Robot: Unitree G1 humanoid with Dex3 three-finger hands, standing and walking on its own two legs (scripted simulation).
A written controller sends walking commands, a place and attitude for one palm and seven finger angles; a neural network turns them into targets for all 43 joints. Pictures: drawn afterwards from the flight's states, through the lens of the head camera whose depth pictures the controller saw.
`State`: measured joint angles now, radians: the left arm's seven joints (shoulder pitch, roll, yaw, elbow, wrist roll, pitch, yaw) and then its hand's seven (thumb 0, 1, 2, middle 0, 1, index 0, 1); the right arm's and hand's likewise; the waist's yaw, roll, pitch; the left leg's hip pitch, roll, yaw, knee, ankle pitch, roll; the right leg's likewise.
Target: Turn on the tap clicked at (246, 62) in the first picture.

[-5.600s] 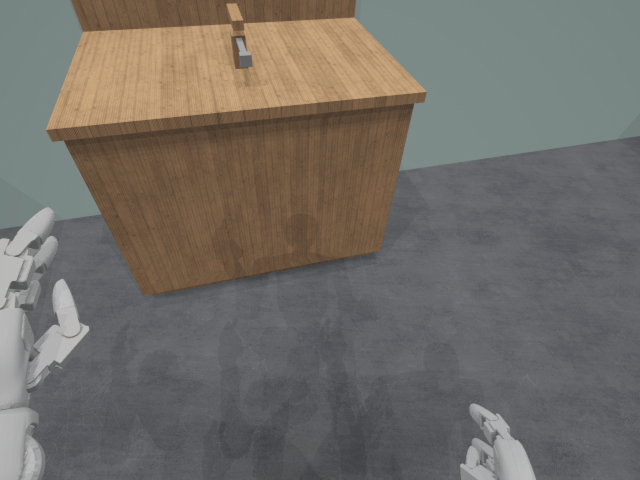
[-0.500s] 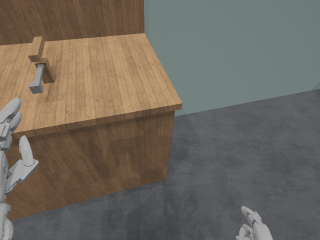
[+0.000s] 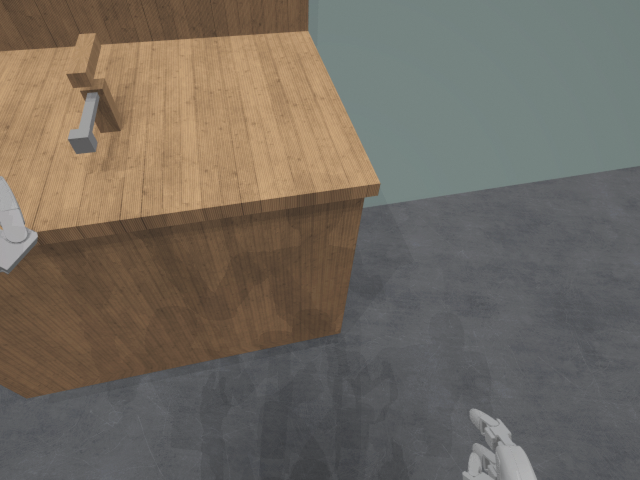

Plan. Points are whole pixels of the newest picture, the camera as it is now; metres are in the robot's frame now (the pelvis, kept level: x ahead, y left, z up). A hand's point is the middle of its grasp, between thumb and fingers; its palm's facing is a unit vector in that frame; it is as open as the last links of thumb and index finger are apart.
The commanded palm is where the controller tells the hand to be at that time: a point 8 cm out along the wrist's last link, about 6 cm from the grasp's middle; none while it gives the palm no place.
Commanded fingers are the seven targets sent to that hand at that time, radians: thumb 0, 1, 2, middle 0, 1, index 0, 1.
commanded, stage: look again from close up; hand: left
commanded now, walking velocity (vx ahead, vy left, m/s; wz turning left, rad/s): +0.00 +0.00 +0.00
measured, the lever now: (83, 140) +0.53 +0.43 +0.09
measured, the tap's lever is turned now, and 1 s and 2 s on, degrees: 0 0 0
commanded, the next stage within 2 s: shuffle to correct the standing spot in 0.20 s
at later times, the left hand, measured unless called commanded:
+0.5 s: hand (57, 248) +0.27 +0.28 +0.18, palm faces +0.39 -0.85 -0.37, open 7.4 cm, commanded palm +0.21 +0.32 +0.18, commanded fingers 0.00 0.90 0.90 -0.20 -0.30 -0.20 -0.30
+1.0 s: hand (57, 208) +0.33 +0.32 +0.16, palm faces +0.40 -0.83 -0.38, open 7.4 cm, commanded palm +0.28 +0.35 +0.18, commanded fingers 0.00 0.90 0.90 -0.20 -0.30 -0.20 -0.30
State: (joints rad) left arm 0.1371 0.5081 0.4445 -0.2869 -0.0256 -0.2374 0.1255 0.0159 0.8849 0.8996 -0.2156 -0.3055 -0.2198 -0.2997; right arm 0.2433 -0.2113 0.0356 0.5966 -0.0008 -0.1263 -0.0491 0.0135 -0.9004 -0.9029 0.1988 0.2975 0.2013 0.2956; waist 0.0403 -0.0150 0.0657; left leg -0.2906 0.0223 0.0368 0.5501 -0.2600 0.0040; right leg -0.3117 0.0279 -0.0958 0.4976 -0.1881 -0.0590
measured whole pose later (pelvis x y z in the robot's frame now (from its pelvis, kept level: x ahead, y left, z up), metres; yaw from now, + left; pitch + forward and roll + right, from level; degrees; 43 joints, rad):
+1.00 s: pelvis +0.10 +0.08 -0.01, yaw -4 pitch -2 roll +0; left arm 0.43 0.36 0.41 -0.46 -0.05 -0.20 0.14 0.01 0.89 0.90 -0.21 -0.30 -0.21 -0.30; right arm 0.19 -0.19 -0.01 0.59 0.00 -0.09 -0.02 0.01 -0.90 -0.90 0.20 0.30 0.20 0.30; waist 0.01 -0.02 0.06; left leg -0.22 -0.05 0.11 0.63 -0.37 0.08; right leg -0.44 -0.02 -0.02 1.11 -0.49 0.01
